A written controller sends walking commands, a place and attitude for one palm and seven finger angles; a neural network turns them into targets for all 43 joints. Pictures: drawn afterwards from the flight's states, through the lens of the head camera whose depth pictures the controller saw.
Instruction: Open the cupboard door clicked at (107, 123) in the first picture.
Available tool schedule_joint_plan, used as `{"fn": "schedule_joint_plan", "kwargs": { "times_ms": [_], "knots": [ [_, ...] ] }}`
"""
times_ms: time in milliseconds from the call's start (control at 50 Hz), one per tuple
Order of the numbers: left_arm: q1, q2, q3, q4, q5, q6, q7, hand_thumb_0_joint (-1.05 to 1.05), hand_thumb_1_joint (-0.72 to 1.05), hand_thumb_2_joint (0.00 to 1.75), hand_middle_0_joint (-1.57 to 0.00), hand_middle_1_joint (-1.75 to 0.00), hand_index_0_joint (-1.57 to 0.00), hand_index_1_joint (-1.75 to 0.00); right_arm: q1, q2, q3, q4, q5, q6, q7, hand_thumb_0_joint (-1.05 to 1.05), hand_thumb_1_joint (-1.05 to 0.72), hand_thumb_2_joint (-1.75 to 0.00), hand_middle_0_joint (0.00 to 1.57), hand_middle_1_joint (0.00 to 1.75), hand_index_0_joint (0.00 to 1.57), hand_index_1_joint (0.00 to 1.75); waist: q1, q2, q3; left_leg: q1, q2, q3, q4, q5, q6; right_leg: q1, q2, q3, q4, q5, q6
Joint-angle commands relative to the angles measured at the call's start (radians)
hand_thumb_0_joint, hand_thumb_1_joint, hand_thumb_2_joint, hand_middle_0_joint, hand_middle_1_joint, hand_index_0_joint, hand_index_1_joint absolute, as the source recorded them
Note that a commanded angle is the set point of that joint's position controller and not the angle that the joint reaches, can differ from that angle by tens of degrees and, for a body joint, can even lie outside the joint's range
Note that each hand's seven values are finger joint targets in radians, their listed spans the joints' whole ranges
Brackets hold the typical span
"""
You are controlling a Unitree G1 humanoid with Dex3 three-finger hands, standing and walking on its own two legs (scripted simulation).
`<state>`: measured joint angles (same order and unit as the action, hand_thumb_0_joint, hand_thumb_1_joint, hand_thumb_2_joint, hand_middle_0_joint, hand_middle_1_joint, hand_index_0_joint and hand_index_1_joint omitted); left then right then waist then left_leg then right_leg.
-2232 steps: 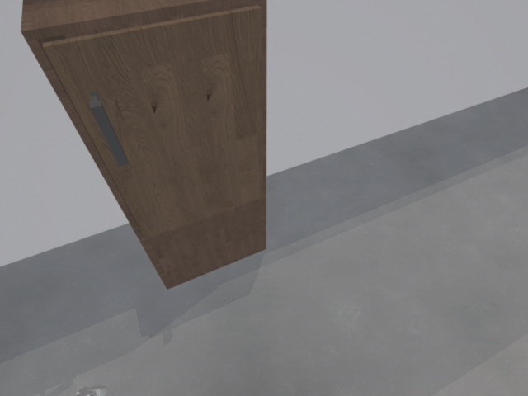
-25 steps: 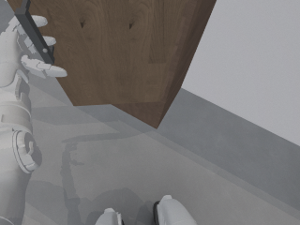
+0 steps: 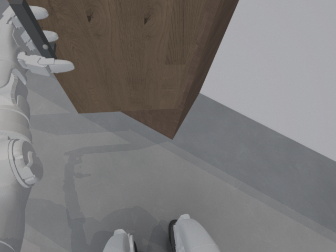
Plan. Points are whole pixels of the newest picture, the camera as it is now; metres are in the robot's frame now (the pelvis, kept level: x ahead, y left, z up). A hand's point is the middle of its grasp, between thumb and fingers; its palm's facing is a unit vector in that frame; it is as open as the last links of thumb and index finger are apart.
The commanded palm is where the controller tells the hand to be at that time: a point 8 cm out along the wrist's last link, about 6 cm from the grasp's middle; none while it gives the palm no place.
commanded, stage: close the thumb around the handle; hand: left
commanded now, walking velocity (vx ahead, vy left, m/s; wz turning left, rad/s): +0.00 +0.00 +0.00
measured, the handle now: (38, 28) +0.59 +0.21 +0.11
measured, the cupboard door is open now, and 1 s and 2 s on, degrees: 35 42 80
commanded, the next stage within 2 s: pull the door open along its arc in 0.50 s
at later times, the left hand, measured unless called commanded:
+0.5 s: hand (47, 48) +0.54 +0.19 +0.11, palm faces -0.02 -1.00 -0.01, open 5.6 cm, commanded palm +0.52 +0.23 +0.10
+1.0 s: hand (48, 66) +0.49 +0.18 +0.11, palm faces -0.03 -1.00 +0.00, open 5.7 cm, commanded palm +0.43 +0.23 +0.10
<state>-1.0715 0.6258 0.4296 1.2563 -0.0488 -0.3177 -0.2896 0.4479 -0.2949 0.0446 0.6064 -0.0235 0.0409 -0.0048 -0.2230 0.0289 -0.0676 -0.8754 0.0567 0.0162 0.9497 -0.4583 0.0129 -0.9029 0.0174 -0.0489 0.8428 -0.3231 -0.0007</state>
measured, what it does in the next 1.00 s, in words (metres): stands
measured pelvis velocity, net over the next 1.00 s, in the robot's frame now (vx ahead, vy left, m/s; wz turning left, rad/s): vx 0.02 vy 0.00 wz -0.02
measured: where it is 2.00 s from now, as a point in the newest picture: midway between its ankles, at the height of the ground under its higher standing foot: outside the picture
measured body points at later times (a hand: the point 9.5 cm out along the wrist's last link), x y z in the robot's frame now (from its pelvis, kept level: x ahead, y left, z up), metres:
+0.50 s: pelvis +0.01 +0.00 +0.00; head +0.14 +0.02 +0.44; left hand +0.53 +0.24 +0.11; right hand +0.00 -0.26 -0.10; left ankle -0.01 +0.11 -0.68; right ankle +0.04 -0.12 -0.68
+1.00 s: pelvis +0.02 +0.00 +0.01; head +0.12 +0.00 +0.45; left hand +0.49 +0.23 +0.11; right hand +0.01 -0.27 -0.10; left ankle -0.01 +0.11 -0.68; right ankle +0.04 -0.12 -0.68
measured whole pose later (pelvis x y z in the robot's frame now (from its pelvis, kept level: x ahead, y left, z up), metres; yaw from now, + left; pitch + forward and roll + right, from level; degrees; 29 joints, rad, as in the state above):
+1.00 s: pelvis +0.02 +0.00 +0.01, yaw -1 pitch +18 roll -2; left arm -0.71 0.45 0.39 0.94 -0.17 -0.31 -0.29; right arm 0.45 -0.28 0.02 0.56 0.01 0.08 0.01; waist -0.15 0.04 -0.11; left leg -0.72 0.06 0.05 0.86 -0.46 0.01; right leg -0.78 0.02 -0.02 0.79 -0.33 0.00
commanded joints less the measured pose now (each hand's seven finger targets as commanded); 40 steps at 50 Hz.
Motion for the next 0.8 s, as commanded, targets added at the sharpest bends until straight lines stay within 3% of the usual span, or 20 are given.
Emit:
{"fn": "schedule_joint_plan", "kwargs": {
  "times_ms": [0, 60, 80, 120, 140, 240, 260, 280, 360, 420, 440, 460, 520, 580, 600, 780],
  "knots": [
    [-0.423, 0.256, 0.028, -0.220, -0.031, -0.060, -0.009, 0.00, 0.12, 0.56, -0.34, -1.27, -0.34, -1.27, 0.205, -0.180, -0.064, -0.035, 0.002, 0.003, -0.009, 0.00, -0.90, -0.90, 0.20, 0.30, 0.20, 0.30, 0.007, 0.136, -0.537, 0.325, -0.030, -0.055, -0.094, 0.437, 0.010, 0.304, 0.037, 0.014, -0.058, 0.323, -0.016],
    [-0.426, 0.225, 0.009, -0.227, -0.038, -0.054, -0.013, 0.00, 0.28, 0.64, -0.36, -1.28, -0.36, -1.28, 0.204, -0.176, -0.064, -0.034, 0.004, 0.006, -0.009, 0.00, -0.90, -0.90, 0.20, 0.30, 0.20, 0.30, 0.000, 0.153, -0.515, 0.341, -0.028, -0.055, -0.097, 0.452, 0.007, 0.281, 0.037, 0.009, -0.061, 0.325, -0.017],
    [-0.437, 0.241, 0.018, -0.228, -0.040, -0.053, -0.011, 0.00, 0.34, 0.66, -0.36, -1.29, -0.36, -1.29, 0.208, -0.178, -0.064, -0.028, 0.003, 0.009, -0.011, 0.00, -0.90, -0.90, 0.20, 0.30, 0.20, 0.30, -0.005, 0.119, -0.501, 0.331, -0.026, -0.057, -0.097, 0.451, 0.010, 0.287, 0.038, 0.010, -0.063, 0.329, -0.015],
    [-0.408, 0.264, 0.043, -0.239, -0.040, -0.058, -0.008, 0.00, 0.45, 0.71, -0.37, -1.30, -0.37, -1.30, 0.208, -0.177, -0.064, -0.036, 0.002, 0.009, -0.009, 0.00, -0.90, -0.90, 0.20, 0.30, 0.20, 0.30, 0.015, 0.133, -0.520, 0.326, -0.029, -0.055, -0.102, 0.457, 0.007, 0.314, 0.038, 0.012, -0.059, 0.340, -0.019],
    [-0.417, 0.232, 0.023, -0.253, -0.045, -0.065, -0.009, 0.00, 0.51, 0.73, -0.37, -1.31, -0.37, -1.31, 0.210, -0.174, -0.064, -0.038, 0.000, 0.009, -0.009, 0.00, -0.90, -0.90, 0.20, 0.30, 0.20, 0.30, 0.005, 0.141, -0.521, 0.346, -0.029, -0.057, -0.098, 0.489, 0.007, 0.303, 0.039, 0.009, -0.055, 0.357, -0.021],
    [-0.389, 0.181, 0.000, -0.274, -0.052, -0.075, -0.011, 0.00, 0.79, 0.85, -0.39, -1.34, -0.39, -1.34, 0.208, -0.168, -0.070, -0.034, 0.000, 0.014, -0.001, 0.00, -0.90, -0.90, 0.20, 0.30, 0.20, 0.30, 0.015, 0.176, -0.522, 0.403, -0.023, -0.066, -0.093, 0.560, -0.002, 0.271, 0.041, 0.001, -0.052, 0.365, -0.023],
    [-0.404, 0.165, -0.013, -0.272, -0.054, -0.072, -0.011, 0.00, 0.84, 0.88, -0.40, -1.34, -0.40, -1.34, 0.207, -0.167, -0.072, -0.027, 0.000, 0.016, 0.000, 0.00, -0.90, -0.90, 0.20, 0.30, 0.20, 0.30, 0.004, 0.153, -0.522, 0.409, -0.019, -0.069, -0.093, 0.563, -0.004, 0.265, 0.041, -0.002, -0.052, 0.368, -0.019],
    [-0.393, 0.176, -0.001, -0.255, -0.053, -0.068, -0.008, 0.00, 0.90, 0.90, -0.40, -1.35, -0.40, -1.35, 0.206, -0.168, -0.073, -0.025, 0.001, 0.018, 0.000, 0.00, -0.90, -0.90, 0.20, 0.30, 0.20, 0.30, 0.008, 0.141, -0.502, 0.392, -0.020, -0.067, -0.094, 0.555, -0.003, 0.271, 0.040, -0.001, -0.054, 0.368, -0.018],
    [-0.362, 0.194, 0.019, -0.261, -0.047, -0.072, 0.006, 0.00, 0.90, 0.90, -0.40, -1.35, -0.40, -1.35, 0.197, -0.165, -0.072, -0.033, 0.000, 0.020, 0.002, 0.00, -0.90, -0.90, 0.20, 0.30, 0.20, 0.30, 0.023, 0.132, -0.502, 0.367, -0.027, -0.061, -0.096, 0.541, 0.000, 0.302, 0.038, 0.004, -0.052, 0.383, -0.019],
    [-0.389, 0.197, 0.012, -0.268, -0.040, -0.075, 0.013, 0.00, 0.90, 0.90, -0.40, -1.35, -0.40, -1.35, 0.186, -0.163, -0.071, -0.040, 0.003, 0.021, -0.001, 0.00, -0.90, -0.90, 0.20, 0.30, 0.20, 0.30, 0.011, 0.097, -0.480, 0.316, -0.033, -0.049, -0.101, 0.476, 0.008, 0.330, 0.035, 0.013, -0.055, 0.380, -0.015],
    [-0.381, 0.205, 0.025, -0.258, -0.042, -0.077, 0.017, 0.00, 0.90, 0.90, -0.40, -1.35, -0.40, -1.35, 0.187, -0.163, -0.069, -0.047, 0.002, 0.021, -0.002, 0.00, -0.90, -0.90, 0.20, 0.30, 0.20, 0.30, 0.022, 0.114, -0.483, 0.312, -0.037, -0.050, -0.100, 0.476, 0.008, 0.333, 0.035, 0.013, -0.050, 0.377, -0.020],
    [-0.387, 0.211, 0.019, -0.245, -0.036, -0.075, 0.019, 0.00, 0.90, 0.90, -0.40, -1.35, -0.40, -1.35, 0.182, -0.163, -0.067, -0.042, 0.004, 0.021, -0.003, 0.00, -0.90, -0.90, 0.20, 0.30, 0.20, 0.30, 0.015, 0.122, -0.479, 0.316, -0.035, -0.049, -0.099, 0.471, 0.007, 0.321, 0.033, 0.014, -0.052, 0.371, -0.017],
    [-0.394, 0.223, 0.018, -0.227, -0.032, -0.069, 0.015, 0.00, 0.90, 0.90, -0.40, -1.35, -0.40, -1.35, 0.181, -0.167, -0.065, -0.045, 0.005, 0.017, -0.006, 0.00, -0.90, -0.90, 0.20, 0.30, 0.20, 0.30, 0.007, 0.080, -0.474, 0.277, -0.038, -0.044, -0.100, 0.423, 0.013, 0.341, 0.031, 0.022, -0.057, 0.356, -0.012],
    [-0.409, 0.230, 0.018, -0.260, -0.029, -0.080, 0.007, 0.00, 0.90, 0.90, -0.40, -1.35, -0.40, -1.35, 0.178, -0.164, -0.066, -0.048, 0.005, 0.015, -0.010, 0.00, -0.90, -0.90, 0.20, 0.30, 0.20, 0.30, 0.016, 0.136, -0.525, 0.314, -0.039, -0.044, -0.092, 0.455, 0.010, 0.341, 0.029, 0.025, -0.048, 0.376, -0.015],
    [-0.445, 0.212, -0.005, -0.240, -0.027, -0.077, 0.008, 0.00, 0.90, 0.90, -0.40, -1.35, -0.40, -1.35, 0.176, -0.164, -0.062, -0.042, 0.005, 0.013, -0.010, 0.00, -0.90, -0.90, 0.20, 0.30, 0.20, 0.30, -0.002, 0.130, -0.494, 0.304, -0.037, -0.051, -0.094, 0.429, 0.008, 0.315, 0.030, 0.021, -0.052, 0.347, -0.014],
    [-0.204, 0.200, 0.041, -0.306, -0.074, -0.070, -0.018, 0.00, 0.90, 0.90, -0.40, -1.35, -0.40, -1.35, 0.154, -0.164, -0.072, -0.087, 0.014, 0.016, -0.005, 0.00, -0.90, -0.90, 0.20, 0.30, 0.20, 0.30, 0.074, 0.075, -0.551, 0.281, -0.044, -0.023, -0.118, 0.442, 0.012, 0.449, 0.031, 0.026, -0.054, 0.415, -0.018]
  ]
}}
